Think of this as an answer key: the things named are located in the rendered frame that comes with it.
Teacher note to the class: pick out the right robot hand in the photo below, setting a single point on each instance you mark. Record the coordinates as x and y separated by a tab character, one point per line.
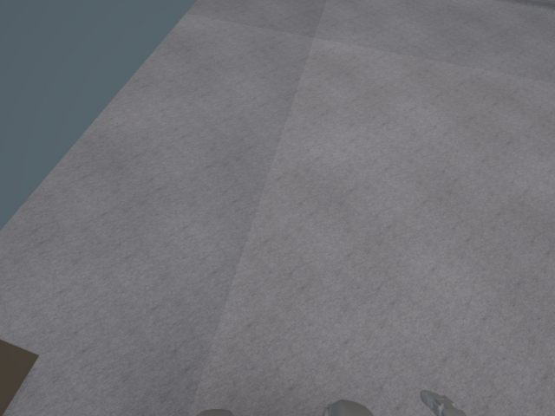
440	405

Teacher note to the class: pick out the cupboard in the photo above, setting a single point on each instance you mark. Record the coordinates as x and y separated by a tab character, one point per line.
15	364

